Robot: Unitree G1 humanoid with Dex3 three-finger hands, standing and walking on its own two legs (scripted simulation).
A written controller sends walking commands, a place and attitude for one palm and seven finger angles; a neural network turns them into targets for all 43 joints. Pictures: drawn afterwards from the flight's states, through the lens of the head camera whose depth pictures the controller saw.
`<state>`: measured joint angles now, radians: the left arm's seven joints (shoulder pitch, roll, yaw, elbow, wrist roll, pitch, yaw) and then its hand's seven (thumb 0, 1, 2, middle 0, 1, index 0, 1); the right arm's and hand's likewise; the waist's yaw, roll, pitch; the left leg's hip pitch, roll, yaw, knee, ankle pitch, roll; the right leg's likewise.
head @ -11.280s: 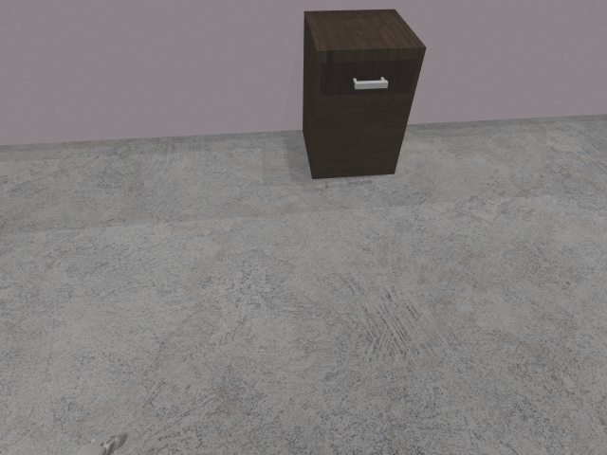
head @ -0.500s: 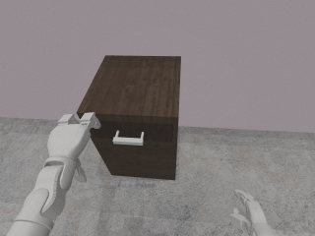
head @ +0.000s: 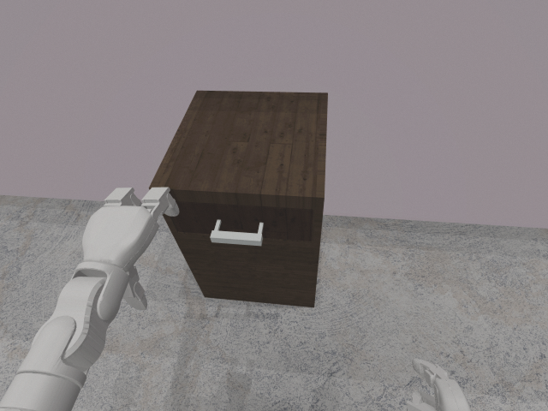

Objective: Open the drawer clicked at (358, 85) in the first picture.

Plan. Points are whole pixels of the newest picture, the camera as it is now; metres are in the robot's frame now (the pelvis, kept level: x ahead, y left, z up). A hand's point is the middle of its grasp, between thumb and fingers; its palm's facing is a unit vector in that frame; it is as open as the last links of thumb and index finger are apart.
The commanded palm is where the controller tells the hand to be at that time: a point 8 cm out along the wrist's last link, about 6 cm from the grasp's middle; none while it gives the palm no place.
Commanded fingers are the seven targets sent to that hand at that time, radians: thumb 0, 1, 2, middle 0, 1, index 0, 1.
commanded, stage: move the hooked fingers above the handle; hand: left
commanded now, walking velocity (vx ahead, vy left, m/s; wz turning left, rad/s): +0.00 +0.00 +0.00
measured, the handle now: (238, 231) +0.56 +0.19 -0.24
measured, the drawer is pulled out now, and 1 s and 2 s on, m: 0.00 0.00 0.00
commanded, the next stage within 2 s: none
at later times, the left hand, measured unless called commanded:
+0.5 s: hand (173, 241) +0.37 +0.23 +0.00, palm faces -0.02 -0.05 -1.00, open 13.8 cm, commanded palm +0.35 +0.23 +0.05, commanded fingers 0.00 -0.50 0.30 -0.30 -1.20 -0.30 -1.20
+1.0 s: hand (201, 248) +0.42 +0.22 -0.10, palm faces -0.12 +0.01 -0.99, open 13.8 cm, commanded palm +0.42 +0.20 -0.04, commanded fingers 0.00 -0.50 0.30 -0.30 -1.20 -0.30 -1.20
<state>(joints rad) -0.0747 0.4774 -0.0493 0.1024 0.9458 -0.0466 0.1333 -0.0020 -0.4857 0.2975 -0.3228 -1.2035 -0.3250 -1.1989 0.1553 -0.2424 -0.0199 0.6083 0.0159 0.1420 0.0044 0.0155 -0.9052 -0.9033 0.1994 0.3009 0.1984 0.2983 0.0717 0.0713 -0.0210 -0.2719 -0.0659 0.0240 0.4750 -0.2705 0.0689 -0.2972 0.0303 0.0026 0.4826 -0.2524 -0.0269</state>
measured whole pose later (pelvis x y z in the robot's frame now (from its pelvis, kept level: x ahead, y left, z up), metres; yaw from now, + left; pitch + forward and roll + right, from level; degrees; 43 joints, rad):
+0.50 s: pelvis -0.01 -0.01 -0.02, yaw +0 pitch +12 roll +0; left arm -0.38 0.44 -0.05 0.60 1.04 -0.10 0.29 0.00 -0.48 0.30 -0.32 -1.20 -0.32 -1.20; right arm 0.19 -0.24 -0.04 0.63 0.00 0.12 -0.01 0.01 -0.90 -0.90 0.20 0.30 0.20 0.30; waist 0.01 0.04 -0.08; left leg -0.54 -0.05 0.03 0.66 -0.33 0.06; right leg -0.56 0.04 0.00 0.66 -0.30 -0.04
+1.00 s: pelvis -0.02 -0.01 -0.06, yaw -1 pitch +23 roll -1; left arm -0.64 0.43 -0.04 1.04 1.11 -0.04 0.46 0.00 -0.48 0.30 -0.32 -1.20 -0.32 -1.20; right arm 0.27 -0.24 -0.07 0.69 -0.03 0.13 0.02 0.01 -0.91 -0.90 0.20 0.30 0.20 0.30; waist -0.08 0.05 -0.16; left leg -0.90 -0.03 0.03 0.94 -0.44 0.06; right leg -0.91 0.06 -0.02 0.91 -0.39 -0.04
